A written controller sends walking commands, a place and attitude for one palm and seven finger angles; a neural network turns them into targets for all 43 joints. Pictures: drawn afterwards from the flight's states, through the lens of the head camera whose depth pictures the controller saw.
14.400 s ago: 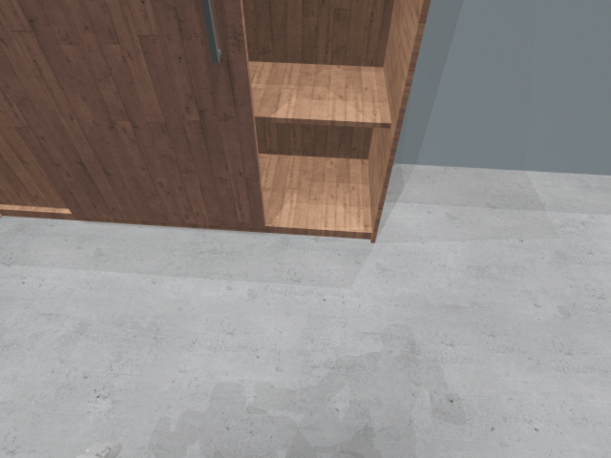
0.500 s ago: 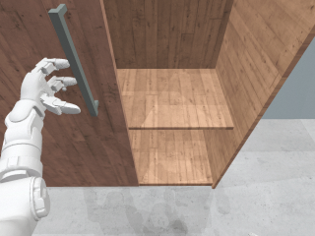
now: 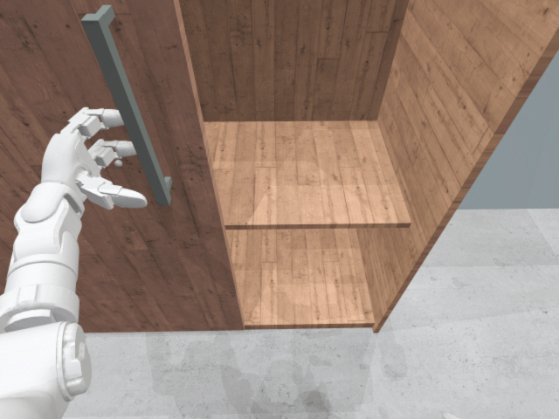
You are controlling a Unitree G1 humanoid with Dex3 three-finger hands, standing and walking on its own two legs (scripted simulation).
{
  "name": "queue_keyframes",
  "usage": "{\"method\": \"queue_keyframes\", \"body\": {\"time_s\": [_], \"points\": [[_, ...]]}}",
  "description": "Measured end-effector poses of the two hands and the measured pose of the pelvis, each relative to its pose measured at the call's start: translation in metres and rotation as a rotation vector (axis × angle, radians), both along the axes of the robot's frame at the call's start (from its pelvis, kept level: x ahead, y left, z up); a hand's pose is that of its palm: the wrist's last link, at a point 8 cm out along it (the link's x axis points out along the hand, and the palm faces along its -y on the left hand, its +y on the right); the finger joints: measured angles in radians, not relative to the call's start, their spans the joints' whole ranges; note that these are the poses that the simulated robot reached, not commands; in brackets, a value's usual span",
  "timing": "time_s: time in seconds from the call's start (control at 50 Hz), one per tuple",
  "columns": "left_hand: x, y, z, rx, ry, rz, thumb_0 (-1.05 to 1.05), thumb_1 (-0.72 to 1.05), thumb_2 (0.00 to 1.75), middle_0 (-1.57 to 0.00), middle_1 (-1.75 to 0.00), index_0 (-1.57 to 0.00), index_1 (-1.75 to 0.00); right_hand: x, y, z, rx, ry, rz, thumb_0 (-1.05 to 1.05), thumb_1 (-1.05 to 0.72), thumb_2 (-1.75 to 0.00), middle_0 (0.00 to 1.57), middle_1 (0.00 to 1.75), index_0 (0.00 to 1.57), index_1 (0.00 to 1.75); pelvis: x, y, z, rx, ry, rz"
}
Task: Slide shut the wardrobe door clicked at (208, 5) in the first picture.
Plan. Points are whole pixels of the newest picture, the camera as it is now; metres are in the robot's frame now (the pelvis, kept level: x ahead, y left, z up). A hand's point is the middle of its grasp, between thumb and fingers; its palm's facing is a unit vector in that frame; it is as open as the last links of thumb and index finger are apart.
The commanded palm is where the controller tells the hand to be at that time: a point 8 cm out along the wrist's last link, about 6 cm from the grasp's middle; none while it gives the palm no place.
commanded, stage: slide the fingers in behind the handle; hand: left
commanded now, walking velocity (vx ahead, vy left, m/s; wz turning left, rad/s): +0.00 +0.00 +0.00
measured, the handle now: (140, 124) +0.48 +0.20 +0.18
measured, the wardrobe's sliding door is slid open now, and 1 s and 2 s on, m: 0.46 0.46 0.46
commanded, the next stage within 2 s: grip the handle and tug to test in 1.44 s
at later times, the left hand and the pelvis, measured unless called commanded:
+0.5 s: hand (132, 163) +0.42 +0.20 +0.16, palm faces +0.02 -1.00 -0.02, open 14.0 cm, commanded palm +0.40 +0.25 +0.16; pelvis +0.01 +0.00 +0.00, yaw +0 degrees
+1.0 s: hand (139, 167) +0.42 +0.19 +0.16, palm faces +0.06 -1.00 -0.03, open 14.4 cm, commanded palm +0.39 +0.22 +0.16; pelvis +0.01 -0.01 +0.00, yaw +1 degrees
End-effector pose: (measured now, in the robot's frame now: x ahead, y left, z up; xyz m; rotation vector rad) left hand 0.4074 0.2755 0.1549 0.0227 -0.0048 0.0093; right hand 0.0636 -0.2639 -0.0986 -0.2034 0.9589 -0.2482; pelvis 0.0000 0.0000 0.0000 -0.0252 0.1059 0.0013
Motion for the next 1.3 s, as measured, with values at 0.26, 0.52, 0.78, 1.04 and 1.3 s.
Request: {"method": "queue_keyframes", "body": {"time_s": [0.26,0.52,0.78,1.04,1.3], "points": [[-0.004,-0.014,0.004,-0.002,-0.010,0.019,-0.01,-0.50,0.30,-0.30,-1.20,-0.30,-1.20,0.033,0.011,0.004,0.033,-0.090,0.033,0.01,-0.91,-0.90,0.20,0.30,0.20,0.30,0.006,-0.001,0.002,0.006,-0.020,-0.004],[-0.004,-0.022,0.003,-0.007,-0.003,0.012,-0.01,-0.50,0.30,-0.30,-1.20,-0.30,-1.20,0.043,0.004,0.004,0.023,-0.085,0.047,0.01,-0.91,-0.90,0.20,0.30,0.20,0.30,0.009,-0.004,0.002,0.008,-0.025,0.005],[-0.013,-0.030,0.004,-0.002,-0.012,0.029,-0.01,-0.50,0.30,-0.29,-1.20,-0.27,-1.18,0.045,0.004,0.005,0.038,-0.098,0.037,0.01,-0.91,-0.90,0.20,0.30,0.20,0.30,0.011,-0.007,0.004,0.011,-0.040,0.001],[-0.017,-0.035,0.004,0.006,-0.012,0.055,-0.01,-0.50,0.30,-0.23,-1.18,-0.22,-1.17,0.054,0.010,0.003,0.051,-0.111,0.067,0.01,-0.91,-0.90,0.20,0.30,0.20,0.30,0.010,-0.006,0.004,0.012,-0.049,0.012],[-0.010,-0.046,0.004,0.003,-0.012,0.009,-0.01,-0.50,0.30,-0.27,-1.19,-0.25,-1.18,0.060,0.014,0.005,0.054,-0.122,0.074,0.01,-0.91,-0.90,0.20,0.30,0.20,0.30,0.011,-0.004,0.004,0.014,-0.048,0.009]]}}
